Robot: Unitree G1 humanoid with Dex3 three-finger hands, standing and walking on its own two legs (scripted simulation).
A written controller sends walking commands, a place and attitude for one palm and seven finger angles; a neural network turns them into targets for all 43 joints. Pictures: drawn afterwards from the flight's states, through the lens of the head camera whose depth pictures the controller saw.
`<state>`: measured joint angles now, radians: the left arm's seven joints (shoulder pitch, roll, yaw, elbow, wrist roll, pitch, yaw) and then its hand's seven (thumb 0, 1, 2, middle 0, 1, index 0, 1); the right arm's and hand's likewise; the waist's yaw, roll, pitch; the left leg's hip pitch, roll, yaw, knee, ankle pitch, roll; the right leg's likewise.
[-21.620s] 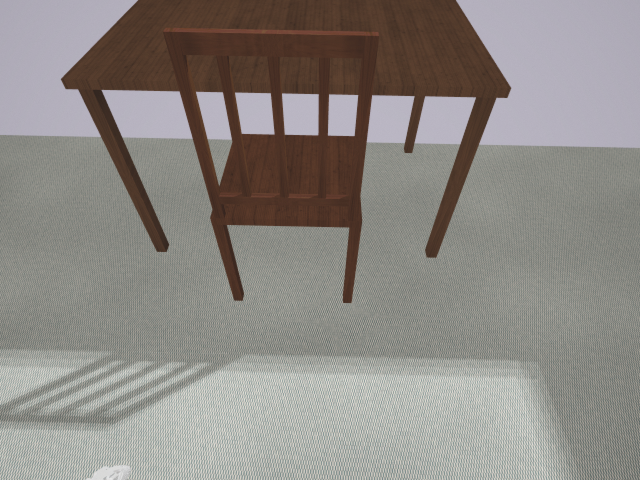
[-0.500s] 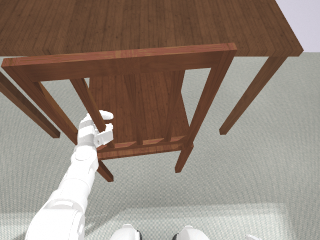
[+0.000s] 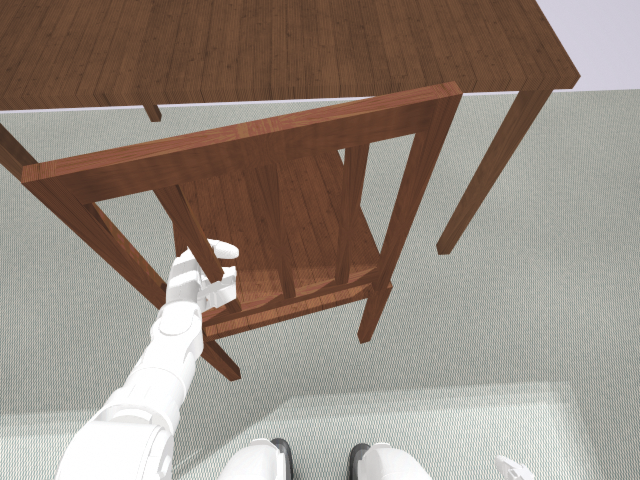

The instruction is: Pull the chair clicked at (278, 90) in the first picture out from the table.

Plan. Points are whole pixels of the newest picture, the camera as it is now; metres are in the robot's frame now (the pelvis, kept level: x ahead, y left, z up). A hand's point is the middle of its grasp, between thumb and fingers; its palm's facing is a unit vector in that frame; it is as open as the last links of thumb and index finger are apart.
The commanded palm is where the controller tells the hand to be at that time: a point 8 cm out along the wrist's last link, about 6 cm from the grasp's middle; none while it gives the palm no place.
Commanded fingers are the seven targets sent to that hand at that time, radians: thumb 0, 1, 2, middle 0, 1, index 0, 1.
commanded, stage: step backward, pulling the chair out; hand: left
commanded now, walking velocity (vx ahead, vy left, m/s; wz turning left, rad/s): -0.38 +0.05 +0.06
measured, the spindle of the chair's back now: (280, 246) +0.42 +0.05 -0.04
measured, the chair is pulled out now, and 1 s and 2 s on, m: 0.12 0.19 0.23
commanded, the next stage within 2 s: none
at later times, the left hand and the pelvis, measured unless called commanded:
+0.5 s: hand (222, 322) +0.32 +0.13 -0.07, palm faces +0.07 -0.98 -0.19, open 5.4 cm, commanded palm +0.32 +0.19 -0.06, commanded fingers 0.00 0.90 0.90 -0.50 -1.45 -0.50 -1.45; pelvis -0.04 -0.01 -0.01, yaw +1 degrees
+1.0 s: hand (221, 341) +0.29 +0.13 -0.07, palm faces +0.04 -0.98 -0.21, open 5.4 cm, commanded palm +0.28 +0.19 -0.06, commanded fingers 0.00 0.90 0.90 -0.50 -1.45 -0.50 -1.45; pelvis -0.08 +0.00 -0.01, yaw +2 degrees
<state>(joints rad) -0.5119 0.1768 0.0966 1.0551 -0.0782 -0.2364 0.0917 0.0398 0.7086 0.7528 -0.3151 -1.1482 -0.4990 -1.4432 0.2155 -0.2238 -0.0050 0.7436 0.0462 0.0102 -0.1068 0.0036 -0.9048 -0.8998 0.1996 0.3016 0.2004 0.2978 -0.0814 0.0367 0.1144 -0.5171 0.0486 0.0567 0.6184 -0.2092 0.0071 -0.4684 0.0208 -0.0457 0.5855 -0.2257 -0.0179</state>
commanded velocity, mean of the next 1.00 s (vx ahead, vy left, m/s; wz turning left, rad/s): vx -0.38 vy -0.02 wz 0.03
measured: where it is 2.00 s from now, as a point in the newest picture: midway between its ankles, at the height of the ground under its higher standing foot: outside the picture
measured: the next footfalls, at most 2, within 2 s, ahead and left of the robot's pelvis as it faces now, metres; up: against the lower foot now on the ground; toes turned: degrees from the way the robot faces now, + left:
left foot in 0.58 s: +0.00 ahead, +0.14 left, +0.00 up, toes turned +1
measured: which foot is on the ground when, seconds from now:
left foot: down 0.00-0.42, up 0.44-0.56, down 0.58-1.00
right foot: down 0.00-1.00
